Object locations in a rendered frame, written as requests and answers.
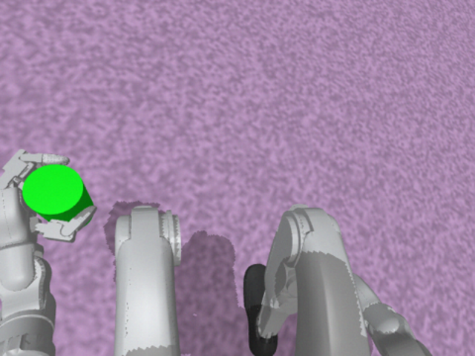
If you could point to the can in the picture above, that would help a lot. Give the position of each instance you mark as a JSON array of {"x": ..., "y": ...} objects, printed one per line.
[{"x": 56, "y": 192}]

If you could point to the right robot arm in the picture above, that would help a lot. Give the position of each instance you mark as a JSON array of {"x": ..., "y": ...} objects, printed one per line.
[{"x": 391, "y": 332}]

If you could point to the left robot hand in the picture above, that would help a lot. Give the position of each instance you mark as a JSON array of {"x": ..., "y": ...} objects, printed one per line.
[{"x": 18, "y": 222}]

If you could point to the left robot arm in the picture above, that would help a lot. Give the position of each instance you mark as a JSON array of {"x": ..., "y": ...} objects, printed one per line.
[{"x": 28, "y": 313}]

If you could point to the right robot foot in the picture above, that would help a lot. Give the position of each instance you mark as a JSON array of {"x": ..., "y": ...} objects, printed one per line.
[{"x": 253, "y": 291}]

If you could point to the right robot hand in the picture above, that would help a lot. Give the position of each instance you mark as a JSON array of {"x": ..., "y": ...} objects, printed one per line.
[{"x": 366, "y": 295}]

